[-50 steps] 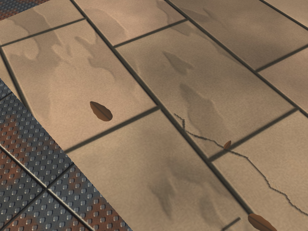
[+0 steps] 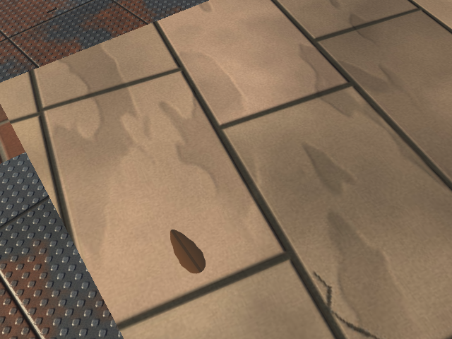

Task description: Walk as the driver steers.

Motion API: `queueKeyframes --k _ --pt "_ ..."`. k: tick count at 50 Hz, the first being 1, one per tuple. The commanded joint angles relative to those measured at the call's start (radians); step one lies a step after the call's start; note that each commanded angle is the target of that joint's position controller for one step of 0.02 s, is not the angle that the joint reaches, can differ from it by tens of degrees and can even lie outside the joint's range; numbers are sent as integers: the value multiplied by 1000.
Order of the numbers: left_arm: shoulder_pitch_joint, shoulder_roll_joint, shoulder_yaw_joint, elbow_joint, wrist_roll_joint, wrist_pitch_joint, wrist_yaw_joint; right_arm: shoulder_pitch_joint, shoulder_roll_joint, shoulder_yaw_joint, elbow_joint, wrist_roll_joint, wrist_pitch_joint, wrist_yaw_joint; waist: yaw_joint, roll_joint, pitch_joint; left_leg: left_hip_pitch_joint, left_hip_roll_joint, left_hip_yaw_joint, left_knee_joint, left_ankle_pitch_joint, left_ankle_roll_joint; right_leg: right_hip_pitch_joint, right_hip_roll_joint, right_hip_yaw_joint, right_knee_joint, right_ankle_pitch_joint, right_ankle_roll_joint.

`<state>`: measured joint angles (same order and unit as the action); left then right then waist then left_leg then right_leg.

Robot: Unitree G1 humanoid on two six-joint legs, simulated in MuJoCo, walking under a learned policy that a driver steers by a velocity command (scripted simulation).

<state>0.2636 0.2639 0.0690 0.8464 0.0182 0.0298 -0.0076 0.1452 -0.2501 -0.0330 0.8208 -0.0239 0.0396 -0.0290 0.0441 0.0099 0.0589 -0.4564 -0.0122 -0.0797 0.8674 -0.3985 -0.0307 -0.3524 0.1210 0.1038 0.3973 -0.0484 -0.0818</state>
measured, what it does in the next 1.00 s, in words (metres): steps on the spot, turning right: left foot, then right foot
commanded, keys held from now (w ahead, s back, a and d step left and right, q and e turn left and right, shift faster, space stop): e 0.42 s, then no key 0.58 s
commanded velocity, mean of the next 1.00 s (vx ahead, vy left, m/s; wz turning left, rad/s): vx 0.01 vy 0.00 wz -0.35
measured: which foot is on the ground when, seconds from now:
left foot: up 0.00-0.12, down 0.14-0.60, up 0.62-0.92, down 0.94-1.00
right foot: down 0.00-0.14, up 0.16-0.58, down 0.60-1.00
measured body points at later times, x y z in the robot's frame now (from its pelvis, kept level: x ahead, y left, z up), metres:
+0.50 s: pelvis +0.00 +0.03 +0.01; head +0.03 +0.04 +0.45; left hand +0.20 +0.26 -0.12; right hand +0.01 -0.26 -0.10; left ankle +0.02 +0.13 -0.74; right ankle -0.07 -0.08 -0.69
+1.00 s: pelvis -0.02 +0.02 +0.00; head -0.01 +0.02 +0.45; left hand +0.17 +0.20 -0.13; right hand -0.06 -0.25 -0.13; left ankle +0.01 +0.14 -0.74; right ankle -0.06 -0.07 -0.74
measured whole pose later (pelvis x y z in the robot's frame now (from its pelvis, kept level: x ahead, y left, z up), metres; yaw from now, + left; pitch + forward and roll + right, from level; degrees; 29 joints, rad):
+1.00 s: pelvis -0.02 +0.02 +0.00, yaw -21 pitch -2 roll +0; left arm 0.16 0.22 0.00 0.89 0.01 0.01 0.02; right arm 0.25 -0.24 -0.02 0.93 -0.01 0.03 -0.02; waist -0.01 0.00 0.04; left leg -0.15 0.02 0.00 0.44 -0.25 -0.01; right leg -0.15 0.06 0.01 0.42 -0.23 -0.05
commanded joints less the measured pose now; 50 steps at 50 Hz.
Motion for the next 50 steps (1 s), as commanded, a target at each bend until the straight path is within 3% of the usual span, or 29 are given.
queueKeyframes --k 1,4,6,7,8,9,10,11,12,14,17,19,22,27,28,29,30,31,32,33,34,36,40,44,46,47,48,49,50 --pt "-17 162 45 -71 5 5 3 53 -82 -17 -48 11 -12 -11 -22 -146 -102 67 -35 29 -67 -4 6 45 -243 354 -188 -341 -113" --pt "-39 158 50 -79 4 18 -3 102 -81 -13 -48 26 -29 -21 -36 -161 -100 171 -68 29 -236 -20 38 34 -231 402 -175 -302 -85" --pt "-73 150 50 -91 -10 24 -1 191 -92 -16 -32 24 -44 -32 -88 -149 -88 326 -66 26 -499 73 73 -36 -179 389 -139 -354 -19" --pt "-52 109 39 -102 -22 21 2 189 -166 -33 -41 12 -50 -42 -69 -30 -78 380 80 -124 -649 -13 108 -109 -100 309 -23 -449 43" --pt "-30 60 31 -124 -37 14 5 112 -269 -55 -81 -1 -46 -44 -36 205 -81 377 354 -436 -742 -97 209 -234 67 66 263 -478 88" --pt "-42 148 50 -106 9 7 11 31 -246 -52 -96 -17 -42 -37 -26 125 -29 218 411 -416 -715 68 275 -233 8 0 486 -480 100" --pt "-31 164 58 -95 13 6 7 6 -167 -31 -109 -12 -45 -32 1 68 -37 168 353 -322 -670 237 270 -159 -19 10 602 -436 98" --pt "5 150 57 -78 14 12 1 -31 -126 -20 -114 -4 -48 -27 30 54 -35 171 281 -204 -635 349 236 -149 -23 -1 680 -385 99" --pt "29 142 56 -68 16 22 -4 -43 -120 -17 -125 0 -50 -25 36 88 -51 215 234 -125 -611 419 212 -165 -26 -17 743 -354 104" --pt "19 136 49 -71 10 35 -17 2 -122 -17 -129 -1 -49 -24 2 122 -64 305 209 -49 -566 589 214 -213 -39 -50 778 -354 126" --pt "-71 117 35 -110 0 44 -30 116 -152 -31 -104 0 -46 -21 -65 128 -76 463 244 -38 -526 705 235 -268 -63 -66 677 -371 153" --pt "-99 111 29 -127 -4 49 -36 145 -171 -41 -97 -2 -44 -18 -85 145 -86 502 268 -32 -513 717 242 -249 -75 -78 604 -395 155" --pt "-123 97 17 -147 -11 53 -41 135 -184 -48 -99 -6 -44 -5 -91 161 -91 452 278 5 -497 703 239 -137 -89 -112 475 -421 137" --pt "-85 83 4 -148 -21 41 -22 105 -205 -57 -82 0 -38 18 -63 187 -110 380 274 25 -424 730 222 67 -63 -166 193 -367 78" --pt "-54 75 0 -135 -15 33 -16 88 -203 -56 -79 9 -33 18 -33 167 -111 346 256 47 -383 683 193 145 -60 -173 33 -244 63" --pt "-40 94 -1 -129 0 20 -8 104 -189 -53 -71 13 -30 18 -21 115 -117 266 237 71 -336 577 138 259 -92 -118 -117 -92 52" --pt "-19 165 7 -135 19 3 0 142 -119 -34 -87 5 -27 23 -36 -100 -161 96 164 136 -164 254 68 420 -312 149 -173 4 21" --pt "-36 243 19 -137 3 -5 5 99 -57 -13 -122 11 -13 14 -28 -273 -114 2 33 154 -110 -185 32 319 -500 310 -120 351 -123" --pt "-26 179 7 -125 -3 -12 8 79 -115 -24 -104 9 3 6 -7 -165 -106 32 66 73 -14 -200 26 292 -478 257 -101 360 -180" --pt "-84 124 -15 -127 -4 -15 11 87 -116 -27 -86 17 9 11 -40 -143 -67 35 64 57 8 -149 26 257 -423 184 -111 316 -166" --pt "-140 100 -26 -132 2 -12 15 105 -123 -31 -66 20 8 15 -65 -139 -42 46 68 52 -14 -89 23 235 -364 127 -122 270 -124" --pt "-142 105 -29 -120 -4 -17 26 142 -137 -37 -33 2 7 20 -71 -168 -56 72 51 71 -9 -22 9 259 -309 63 -101 385 -101" --pt "-114 100 -37 -84 -3 -22 26 126 -88 -21 -9 11 12 19 -52 -132 -67 139 40 77 -122 -10 -1 251 -303 48 -88 312 -102" --pt "-112 105 -39 -48 2 -21 29 123 -81 -15 18 16 9 4 -43 -138 -54 221 23 88 -306 32 13 214 -306 97 -75 183 -105" --pt "-131 99 -42 -34 -9 -23 32 159 -67 -5 47 9 -7 -3 -78 -90 -61 360 41 72 -522 265 26 155 -284 97 -55 98 -54" --pt "-113 79 -49 -27 -9 -29 31 165 -97 -8 56 -2 -21 -7 -69 -50 -81 443 106 -2 -546 363 35 109 -261 97 -49 22 -15" --pt "-56 76 -44 -13 -10 -31 26 131 -154 -16 58 1 -30 -5 -9 26 -60 419 156 -54 -508 448 56 101 -192 51 -71 -76 6" --pt "-51 60 -50 16 -6 -26 26 91 -135 -16 71 16 -32 5 -14 80 -47 319 148 -47 -504 369 73 188 -163 17 -104 -118 18" --pt "-69 91 -43 34 -7 -24 28 94 -94 -5 74 14 -37 13 -41 38 -20 296 125 -29 -530 311 64 195 -171 27 -87 -113 19"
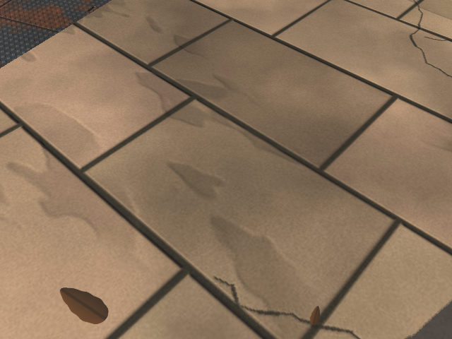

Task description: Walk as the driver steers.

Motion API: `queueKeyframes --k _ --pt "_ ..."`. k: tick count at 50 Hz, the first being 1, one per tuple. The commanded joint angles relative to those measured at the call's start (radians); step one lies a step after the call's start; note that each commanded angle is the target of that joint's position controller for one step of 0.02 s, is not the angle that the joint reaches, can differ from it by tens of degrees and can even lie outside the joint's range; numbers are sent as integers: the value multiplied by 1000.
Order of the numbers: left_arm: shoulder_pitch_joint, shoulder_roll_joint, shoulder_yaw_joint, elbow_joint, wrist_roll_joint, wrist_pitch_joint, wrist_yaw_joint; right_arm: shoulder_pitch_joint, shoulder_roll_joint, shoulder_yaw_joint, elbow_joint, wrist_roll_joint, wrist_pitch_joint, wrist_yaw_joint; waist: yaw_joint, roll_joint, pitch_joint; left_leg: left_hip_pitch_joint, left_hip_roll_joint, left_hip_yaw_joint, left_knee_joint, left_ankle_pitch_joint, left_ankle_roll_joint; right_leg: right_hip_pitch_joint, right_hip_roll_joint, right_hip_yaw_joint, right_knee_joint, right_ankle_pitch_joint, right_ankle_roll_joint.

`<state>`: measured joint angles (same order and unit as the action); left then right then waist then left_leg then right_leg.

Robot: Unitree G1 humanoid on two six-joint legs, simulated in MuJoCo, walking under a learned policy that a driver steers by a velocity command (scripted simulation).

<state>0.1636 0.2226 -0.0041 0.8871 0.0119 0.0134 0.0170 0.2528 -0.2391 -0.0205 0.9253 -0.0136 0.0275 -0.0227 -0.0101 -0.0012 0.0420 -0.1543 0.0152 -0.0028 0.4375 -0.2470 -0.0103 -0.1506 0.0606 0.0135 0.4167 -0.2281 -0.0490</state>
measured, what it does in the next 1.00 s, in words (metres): walks ahead: left foot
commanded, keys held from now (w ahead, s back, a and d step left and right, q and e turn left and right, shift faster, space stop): no key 0.14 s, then w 0.86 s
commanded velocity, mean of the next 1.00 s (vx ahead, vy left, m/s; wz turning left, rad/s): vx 0.31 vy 0.00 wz -0.01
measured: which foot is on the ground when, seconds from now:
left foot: down 0.00-0.44, up 0.46-0.88, down 0.90-1.00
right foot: down 0.00-0.90, up 0.92-1.00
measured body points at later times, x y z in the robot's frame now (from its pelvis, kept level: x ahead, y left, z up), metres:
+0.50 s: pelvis +0.06 -0.02 +0.00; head +0.06 -0.04 +0.45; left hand +0.06 +0.25 -0.14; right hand +0.06 -0.28 -0.16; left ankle -0.01 +0.11 -0.71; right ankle +0.04 -0.10 -0.74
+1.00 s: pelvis +0.31 +0.01 -0.02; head +0.34 +0.01 +0.43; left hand +0.28 +0.25 -0.17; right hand +0.43 -0.24 -0.15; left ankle +0.39 +0.06 -0.74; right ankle +0.14 -0.10 -0.64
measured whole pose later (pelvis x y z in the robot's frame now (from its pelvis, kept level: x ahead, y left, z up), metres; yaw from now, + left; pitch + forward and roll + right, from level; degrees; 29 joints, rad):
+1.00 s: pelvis +0.31 +0.01 -0.02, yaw +0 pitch +0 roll +0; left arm 0.38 0.20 0.02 1.06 0.01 -0.08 0.00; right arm 0.12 -0.23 -0.05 0.94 -0.02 -0.07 0.01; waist 0.03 -0.02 0.07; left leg -0.36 -0.06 0.13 0.54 -0.17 0.11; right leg -0.24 0.01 0.01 1.18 -0.35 -0.09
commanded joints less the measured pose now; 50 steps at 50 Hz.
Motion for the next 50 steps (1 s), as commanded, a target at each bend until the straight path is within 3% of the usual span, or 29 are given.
queueKeyframes --k 1,3,7,8,10,11,13,15,17,19,21,22,23,24,25,26,29,32,36,39,41,43,44,45,46,47,48,49,50 --pt "22 131 33 4 -2 -7 5 -7 -104 -16 -15 1 -27 5 7 59 2 -9 90 -99 -111 148 39 7 -115 118 -98 90 -14" --pt "28 129 34 26 -1 -8 2 7 -97 -12 15 3 -32 -3 9 73 -2 4 86 -97 -124 157 39 11 -122 117 -96 120 -12" --pt "53 110 27 82 -3 -13 7 3 -93 -10 50 4 -33 -7 8 28 -1 26 87 -99 -130 138 48 -5 -120 111 -115 108 0" --pt "64 109 26 96 -1 -11 8 15 -95 -11 62 3 -32 -7 5 26 -20 32 76 -96 -137 27 55 -5 -107 102 -112 25 -2" --pt "68 123 35 101 6 -3 6 36 -135 -28 72 0 -20 -5 -6 54 13 -5 65 -130 -146 -338 99 -90 -51 59 -30 -259 -22" --pt "51 121 36 93 13 0 1 54 -145 -34 75 -2 -15 -3 -19 70 62 -26 97 -190 -184 -486 130 -177 -35 47 20 -342 -29" --pt "21 72 25 70 25 -8 -11 110 -171 -48 98 -2 -13 -1 -37 160 115 -14 236 -376 -304 -622 212 -282 -13 -47 205 -256 -19" --pt "9 90 31 54 24 -25 -20 104 -156 -51 98 -11 -26 3 -30 136 111 -20 302 -438 -357 -515 251 -319 -68 -26 342 -228 -19" --pt "39 97 36 55 17 -44 -32 58 -160 -55 86 -6 -43 8 4 116 79 -9 266 -355 -343 -409 232 -290 -84 -27 313 -230 -25" --pt "104 80 37 74 10 -56 -34 1 -157 -59 76 4 -51 13 49 127 72 -117 197 -240 -295 -346 195 -106 -60 -72 162 -162 -34" --pt "268 71 44 144 10 -60 -23 -33 -141 -60 67 3 -49 16 110 62 62 -288 115 -147 -143 -370 169 163 2 -120 3 -80 -30" --pt "359 110 54 167 20 -68 -13 -54 -96 -48 48 -4 -55 20 142 -70 50 -408 53 -69 62 -339 142 277 -117 61 -107 -213 -43" --pt "461 210 75 175 21 -75 -8 -75 1 -21 5 1 -65 29 163 -309 6 -562 -68 69 388 -307 99 335 -387 521 -325 -568 -113" --pt "429 217 76 184 22 -68 -8 -94 -76 -38 -7 -20 -67 34 122 -202 89 -611 -43 -14 546 -284 118 204 -455 657 -372 -664 -177" --pt "318 181 68 148 19 -72 -10 -98 -89 -42 -8 -18 -74 45 59 -106 147 -622 14 -48 603 -176 127 134 -426 578 -354 -604 -179" --pt "259 152 61 126 13 -84 -14 -74 -79 -39 10 -13 -82 57 29 -67 137 -596 40 -49 602 -90 121 119 -370 473 -353 -471 -154" --pt "278 97 43 135 6 -111 -10 -60 -66 -38 32 -27 -82 70 16 -57 65 -548 59 5 585 42 81 179 -275 244 -335 -58 -116" --pt "371 79 35 176 2 -117 -7 -148 -44 -31 -2 -25 -71 69 36 -70 63 -603 56 48 557 77 49 223 -259 149 -297 242 -129" --pt "391 75 28 187 6 -114 -3 -321 -18 -12 -77 -16 -69 68 64 -85 93 -560 29 103 352 137 32 179 -232 73 -289 423 -133" --pt "400 91 30 199 8 -114 0 -373 -20 -5 -110 -8 -70 64 67 -105 102 -462 3 129 209 163 64 182 -248 51 -283 525 -133" --pt "371 102 32 201 7 -116 1 -332 -41 -12 -111 -7 -74 54 31 -104 82 -366 -23 135 157 151 105 209 -266 31 -225 719 -120" --pt "337 127 40 198 8 -113 4 -150 -80 -32 -59 -6 -84 38 -52 -104 -20 -170 -75 135 129 107 146 245 -264 4 -10 984 -94" --pt "315 134 43 192 5 -108 3 18 -99 -46 -3 -8 -92 29 -123 -84 -105 21 -85 135 60 146 167 199 -238 -20 182 955 -77" --pt "319 113 36 175 1 -107 -1 175 -158 -67 36 -30 -98 16 -171 -32 -199 263 61 -21 43 31 203 15 -198 -38 443 662 -66" --pt "444 -23 14 156 -24 -103 -15 237 -257 -90 40 -54 -98 16 -93 198 -330 533 386 -538 -23 -85 340 -338 -21 -70 854 -149 -25" --pt "391 81 43 163 -6 -102 -14 182 -222 -89 41 -5 -85 29 -103 106 -324 459 384 -740 -183 -209 367 -444 4 55 981 -245 -43" --pt "288 97 52 123 0 -103 -15 47 -169 -74 19 6 -87 30 -47 77 -132 297 351 -555 -207 -245 329 -504 -68 52 967 -144 -52" --pt "228 89 51 109 4 -109 -18 -14 -98 -57 9 5 -98 35 -30 21 -53 155 307 -437 -244 -139 301 -474 -104 46 907 -73 -55" --pt "216 71 53 111 9 -104 -21 -27 -66 -47 19 0 -108 33 2 14 -12 61 262 -342 -263 -27 269 -422 -131 46 854 -47 -53"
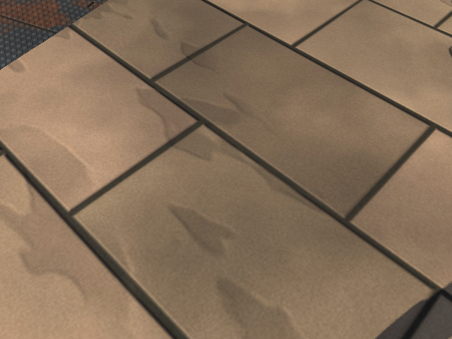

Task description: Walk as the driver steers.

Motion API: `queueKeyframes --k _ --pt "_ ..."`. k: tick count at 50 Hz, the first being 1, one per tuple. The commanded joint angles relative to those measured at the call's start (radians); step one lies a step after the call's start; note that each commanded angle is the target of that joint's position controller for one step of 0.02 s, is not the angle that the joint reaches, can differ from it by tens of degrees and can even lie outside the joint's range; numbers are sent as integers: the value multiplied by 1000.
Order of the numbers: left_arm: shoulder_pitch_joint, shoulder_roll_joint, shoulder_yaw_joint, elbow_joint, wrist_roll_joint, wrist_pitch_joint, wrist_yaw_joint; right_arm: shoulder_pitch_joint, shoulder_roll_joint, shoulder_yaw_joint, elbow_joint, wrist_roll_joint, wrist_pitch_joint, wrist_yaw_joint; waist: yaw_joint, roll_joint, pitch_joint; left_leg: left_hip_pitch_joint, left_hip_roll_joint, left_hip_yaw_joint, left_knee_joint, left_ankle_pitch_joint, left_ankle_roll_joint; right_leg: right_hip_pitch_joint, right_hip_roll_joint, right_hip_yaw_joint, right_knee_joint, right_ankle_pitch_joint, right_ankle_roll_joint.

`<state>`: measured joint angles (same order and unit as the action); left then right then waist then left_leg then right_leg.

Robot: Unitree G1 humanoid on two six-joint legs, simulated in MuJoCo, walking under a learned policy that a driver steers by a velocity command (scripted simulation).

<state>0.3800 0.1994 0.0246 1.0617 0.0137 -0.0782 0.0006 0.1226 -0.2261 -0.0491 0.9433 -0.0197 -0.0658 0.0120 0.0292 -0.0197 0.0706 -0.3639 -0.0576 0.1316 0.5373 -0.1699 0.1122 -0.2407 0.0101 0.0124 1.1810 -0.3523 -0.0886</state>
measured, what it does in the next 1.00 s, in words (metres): walks ahead: right foot, then left foot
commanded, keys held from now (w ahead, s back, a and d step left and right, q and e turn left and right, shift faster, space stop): w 0.70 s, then w+q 0.30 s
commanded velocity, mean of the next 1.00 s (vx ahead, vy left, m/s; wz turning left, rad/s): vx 0.50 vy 0.00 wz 0.08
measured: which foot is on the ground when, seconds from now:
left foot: down 0.00-0.46, up 0.48-0.98, down 1.00-1.00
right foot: up 0.00-0.42, down 0.44-1.00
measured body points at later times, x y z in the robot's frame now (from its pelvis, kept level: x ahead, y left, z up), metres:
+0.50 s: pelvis +0.29 -0.03 +0.00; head +0.32 -0.04 +0.44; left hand +0.46 +0.20 -0.12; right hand +0.21 -0.27 -0.15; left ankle +0.09 +0.06 -0.67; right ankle +0.39 -0.10 -0.73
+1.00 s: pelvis +0.56 +0.00 +0.00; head +0.59 +0.01 +0.45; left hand +0.46 +0.22 -0.15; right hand +0.77 -0.20 -0.12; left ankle +0.67 +0.08 -0.72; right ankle +0.39 -0.10 -0.72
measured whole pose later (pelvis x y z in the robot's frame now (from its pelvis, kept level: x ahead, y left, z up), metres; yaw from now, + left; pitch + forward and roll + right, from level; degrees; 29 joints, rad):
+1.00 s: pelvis +0.56 +0.00 +0.00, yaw +8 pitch +1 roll -1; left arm 0.44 0.19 0.04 1.07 0.03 -0.09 0.03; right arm 0.03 -0.19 -0.03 0.87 -0.03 -0.05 0.03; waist 0.04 0.00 0.06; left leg -0.47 -0.01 0.12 0.56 -0.15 0.15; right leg 0.13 0.02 -0.19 0.32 -0.44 -0.03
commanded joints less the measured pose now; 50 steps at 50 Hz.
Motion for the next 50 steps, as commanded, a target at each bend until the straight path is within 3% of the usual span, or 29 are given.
queueKeyframes --k 1,4,7,12,17,20,21,22,23,24,25,26,27,29,31,34,37,41,45,48,49,50 --pt "15 75 22 -63 20 2 -10 110 -44 -6 19 6 -22 -5 -4 37 -28 196 291 -395 -380 -28 115 -270 -98 47 42 89 -4" --pt "5 42 20 -69 28 31 -22 192 -58 -5 58 8 -46 -8 17 57 -22 161 266 -300 -396 135 119 -261 -107 18 -35 98 21" --pt "-140 58 23 -122 28 43 -29 249 -81 -5 71 8 -47 -10 -3 57 16 195 243 -246 -434 158 110 -376 -129 -17 -152 204 48" --pt "-347 41 9 -193 12 36 -34 343 -75 4 90 11 -43 -13 -60 68 32 277 212 -178 -425 313 73 -391 -100 -74 -434 355 68" --pt "-460 53 7 -240 9 27 -30 419 -82 6 120 -2 -35 -26 -92 82 41 455 257 -173 -366 462 82 -403 -61 -97 -574 326 34" --pt "-391 75 19 -233 9 13 -22 383 -103 0 120 -9 -31 -35 -40 97 6 502 275 -150 -238 749 64 -267 -9 -114 -637 207 -15" --pt "-289 92 30 -201 10 7 -15 371 -113 -3 120 -10 -29 -35 3 102 -46 501 268 -140 -122 862 52 -148 25 -124 -664 180 -36" --pt "-120 114 44 -145 17 -2 -5 349 -115 -3 116 -3 -26 -32 76 80 -130 439 235 -108 63 836 32 59 36 -127 -730 232 -63" --pt "59 184 67 -106 42 -10 7 337 -91 6 85 8 -29 -29 138 22 -245 230 196 -85 333 541 15 331 -138 59 -733 170 -115" --pt "126 280 94 -95 53 -3 6 457 10 22 67 49 -27 -15 87 -214 -375 -144 0 -35 736 -201 -35 603 -438 570 -818 112 -271" --pt "50 228 86 -102 12 11 -5 388 -94 -7 75 22 -24 -21 75 -63 -331 -239 15 -183 827 -308 -16 536 -405 642 -891 86 -255" --pt "-62 180 71 -119 0 9 -8 302 -89 -11 41 16 -28 -19 33 -42 -173 -283 66 -191 803 -221 -12 390 -373 466 -910 117 -222" --pt "-111 121 57 -122 5 0 -12 255 -73 -9 32 13 -33 -17 12 7 -99 -259 99 -189 749 -161 -13 272 -329 364 -945 223 -192" --pt "-123 57 36 -97 2 -12 -4 266 -38 -8 35 -12 -9 -6 -49 -7 -52 -165 139 -182 651 -118 -28 124 -247 216 -992 303 -128" --pt "-69 68 36 -69 1 -28 -1 269 -15 -7 34 -20 12 4 -64 -27 -47 -142 140 -164 611 -114 -48 91 -232 169 -1008 398 -135" --pt "-17 104 40 -50 -2 -36 2 154 -24 -8 -9 -23 27 14 -59 -26 -11 -231 165 -131 514 -26 -76 93 -209 109 -1053 403 -132" --pt "23 105 37 -45 1 -34 0 30 -24 -2 -52 -10 30 19 -32 -29 11 -282 168 -112 365 78 -90 128 -189 44 -1074 430 -112" --pt "84 103 32 -28 5 -38 7 -91 -10 11 -93 1 26 22 6 -41 32 -262 132 -86 185 174 -67 193 -198 -41 -1085 487 -86" --pt "121 105 32 -10 13 -33 22 -158 -21 10 -130 -6 19 24 17 -38 49 -266 108 -52 90 122 -20 326 -243 -97 -1028 607 -74" --pt "91 141 40 -14 16 -24 35 -85 -41 -5 -121 -12 14 19 -31 -62 -8 -131 30 10 51 -10 38 384 -256 -154 -835 1016 -52" --pt "82 155 44 -18 17 -16 36 5 -57 -16 -95 -13 10 16 -68 -68 -62 -36 -9 28 30 -44 62 387 -252 -172 -690 1114 -45" --pt "69 165 46 -29 13 -8 35 152 -82 -32 -49 -20 4 13 -130 -54 -139 148 -31 17 -37 -9 93 318 -235 -199 -487 1061 -25"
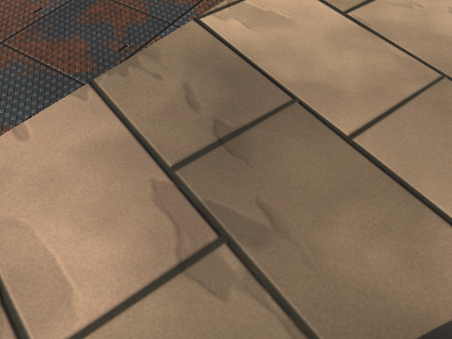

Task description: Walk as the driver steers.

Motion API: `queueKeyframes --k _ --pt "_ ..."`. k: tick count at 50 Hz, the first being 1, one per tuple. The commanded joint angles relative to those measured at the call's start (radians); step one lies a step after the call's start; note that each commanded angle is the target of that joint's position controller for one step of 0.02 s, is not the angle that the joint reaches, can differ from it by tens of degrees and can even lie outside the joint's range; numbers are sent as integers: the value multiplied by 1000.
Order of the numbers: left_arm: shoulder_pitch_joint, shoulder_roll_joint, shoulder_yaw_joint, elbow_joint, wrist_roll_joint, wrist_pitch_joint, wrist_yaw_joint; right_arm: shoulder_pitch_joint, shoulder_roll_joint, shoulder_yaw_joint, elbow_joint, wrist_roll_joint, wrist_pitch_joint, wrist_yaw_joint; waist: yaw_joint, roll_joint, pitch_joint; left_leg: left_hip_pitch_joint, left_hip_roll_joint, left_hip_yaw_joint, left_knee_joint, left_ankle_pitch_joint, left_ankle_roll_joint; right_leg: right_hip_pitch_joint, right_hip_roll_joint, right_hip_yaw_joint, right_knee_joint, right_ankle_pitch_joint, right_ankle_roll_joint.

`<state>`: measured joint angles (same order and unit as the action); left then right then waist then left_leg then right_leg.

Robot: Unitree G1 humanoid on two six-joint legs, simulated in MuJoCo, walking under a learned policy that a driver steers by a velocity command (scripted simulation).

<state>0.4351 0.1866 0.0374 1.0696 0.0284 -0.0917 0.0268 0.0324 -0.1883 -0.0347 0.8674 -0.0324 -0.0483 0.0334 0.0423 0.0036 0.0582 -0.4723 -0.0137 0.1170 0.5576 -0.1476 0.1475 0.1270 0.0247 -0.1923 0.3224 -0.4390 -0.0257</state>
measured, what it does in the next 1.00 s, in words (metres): walks ahead, turning left: right foot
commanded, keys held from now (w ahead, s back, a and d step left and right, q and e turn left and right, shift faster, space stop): w+q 0.48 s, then w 0.52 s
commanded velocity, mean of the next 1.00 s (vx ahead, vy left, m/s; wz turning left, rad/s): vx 0.50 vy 0.00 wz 0.37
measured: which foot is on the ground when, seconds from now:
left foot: down 0.00-0.56, up 0.58-1.00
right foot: down 0.00-0.02, up 0.04-0.54, down 0.56-1.00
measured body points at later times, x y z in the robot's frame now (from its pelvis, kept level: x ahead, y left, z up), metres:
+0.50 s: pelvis +0.27 +0.02 +0.01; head +0.30 +0.04 +0.46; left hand +0.44 +0.29 -0.08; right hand +0.28 -0.26 -0.11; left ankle +0.12 +0.06 -0.72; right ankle +0.45 -0.07 -0.69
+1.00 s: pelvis +0.52 +0.08 +0.02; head +0.55 +0.10 +0.47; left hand +0.38 +0.30 -0.12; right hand +0.79 -0.04 -0.08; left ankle +0.60 +0.24 -0.69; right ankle +0.47 -0.05 -0.72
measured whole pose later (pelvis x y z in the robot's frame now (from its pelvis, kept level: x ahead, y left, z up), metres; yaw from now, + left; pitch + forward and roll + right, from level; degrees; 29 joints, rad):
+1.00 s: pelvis +0.52 +0.08 +0.02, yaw +22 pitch +2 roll -2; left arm 0.45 0.22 0.04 0.95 0.01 -0.09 -0.02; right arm 0.05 -0.23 -0.02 0.77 -0.03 -0.03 0.04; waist 0.08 0.04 0.03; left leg -0.56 0.06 0.03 0.63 -0.10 0.03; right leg 0.02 0.05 -0.06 0.22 -0.27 -0.03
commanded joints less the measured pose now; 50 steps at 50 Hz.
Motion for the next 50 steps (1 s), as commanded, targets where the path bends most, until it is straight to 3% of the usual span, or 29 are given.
queueKeyframes --k 1,2,3,4,5,6,7,8,11,17,23,25,27,28,29,30,31,32,33,35,36,39,42,45,50 --pt "-5 165 28 -75 -8 5 5 400 -199 -75 59 -24 -17 -18 -208 -7 -226 509 79 -185 -85 -94 121 -270 -222 -7 666 854 -60" --pt "26 94 20 -135 -36 -8 -17 405 -289 -102 42 -7 -3 -25 -152 281 -326 784 366 -779 -223 -96 289 -695 29 13 1087 -3 1" --pt "-62 165 33 -157 -16 -16 -22 372 -281 -98 41 17 10 -21 -149 94 -305 768 356 -808 -271 -40 286 -822 -5 220 1146 -19 -15" --pt "-141 147 29 -187 -21 -29 -28 307 -242 -88 35 20 12 -26 -129 44 -182 657 336 -660 -272 9 257 -871 -61 235 1108 62 -20" --pt "-147 139 27 -186 -21 -35 -26 271 -184 -75 37 20 7 -27 -89 -39 -91 514 295 -566 -299 122 209 -826 -99 231 1004 117 -17" --pt "-164 131 29 -197 -5 -23 -25 245 -160 -67 35 22 0 -31 -56 -51 -57 423 245 -501 -311 188 176 -774 -123 239 927 125 -5" --pt "-135 115 25 -193 12 0 -25 222 -142 -59 30 29 -5 -34 -24 -47 -57 358 202 -440 -329 219 152 -712 -132 236 887 135 8" --pt "-125 109 25 -201 19 19 -27 235 -153 -60 31 31 -15 -34 -15 -8 -61 322 197 -429 -331 281 163 -680 -130 232 851 120 24" --pt "-196 106 24 -237 22 47 -35 283 -188 -67 37 34 -28 -35 -19 7 -39 290 143 -381 -357 280 148 -713 -132 201 730 179 62" --pt "-432 118 19 -337 12 55 -45 409 -197 -69 34 33 -16 -34 -104 46 -21 400 117 -415 -348 281 83 -828 -108 198 490 392 83" --pt "-578 129 3 -419 0 37 -52 477 -211 -71 23 15 -9 -49 -148 70 -9 526 138 -474 -256 417 78 -818 -51 201 315 382 57" --pt "-522 148 5 -418 -3 27 -50 441 -227 -75 9 13 -11 -57 -107 85 -18 510 145 -482 -217 469 47 -694 -34 205 233 351 31" --pt "-335 185 23 -361 -3 14 -35 400 -238 -75 0 15 -20 -50 -28 74 -97 457 112 -446 -60 665 3 -411 17 172 168 311 -12" --pt "-199 211 34 -328 5 1 -24 393 -230 -71 0 22 -29 -42 40 32 -175 391 60 -397 121 623 -19 -214 -26 199 124 345 -45" --pt "-38 279 48 -321 28 -4 -7 414 -157 -51 -30 29 -38 -36 86 -72 -323 252 6 -338 395 295 -36 13 -264 453 119 183 -97" --pt "-43 361 71 -301 33 11 -13 574 -105 -45 -28 59 -31 -35 -5 -331 -391 -25 -156 -243 648 -393 -69 167 -467 930 -15 161 -236" --pt "-117 261 58 -314 8 23 -24 533 -179 -50 2 17 -18 -45 -27 -137 -256 -116 -64 -265 723 -329 -58 43 -433 941 -43 19 -224" --pt "-191 182 39 -326 -3 22 -29 432 -177 -50 -12 8 -16 -36 -28 -37 -124 -114 -34 -259 697 -235 -63 -100 -381 769 -60 52 -203" --pt "-219 151 29 -319 4 18 -32 376 -159 -44 -28 7 -17 -30 -35 -7 -70 -102 -9 -252 653 -190 -68 -181 -329 644 -79 179 -182" --pt "-194 144 23 -285 -1 6 -30 357 -146 -41 -39 -6 -3 -15 -58 -74 -52 -57 19 -234 588 -173 -80 -253 -256 487 -108 346 -151" --pt "-167 152 25 -268 -5 -5 -34 362 -140 -39 -40 -8 4 -11 -62 -106 -62 -44 16 -226 571 -175 -86 -258 -256 465 -109 430 -162" --pt "-115 163 29 -235 -17 -22 -39 291 -130 -33 -61 -13 12 -2 -63 -95 -53 -116 37 -196 509 -133 -104 -235 -248 394 -147 494 -180" --pt "-76 159 26 -211 -19 -16 -39 146 -112 -15 -110 -12 9 10 -41 -85 -18 -168 80 -136 357 -26 -128 -234 -221 326 -191 498 -177" --pt "-34 171 29 -188 -21 -13 -42 29 -85 5 -144 -3 4 16 -11 -93 -6 -99 78 -83 170 66 -135 -248 -194 263 -191 549 -157" --pt "21 203 35 -155 -15 -1 -37 -44 -117 4 -171 2 -2 4 0 -96 2 -20 49 -57 27 30 -97 -158 -250 270 -127 644 -140"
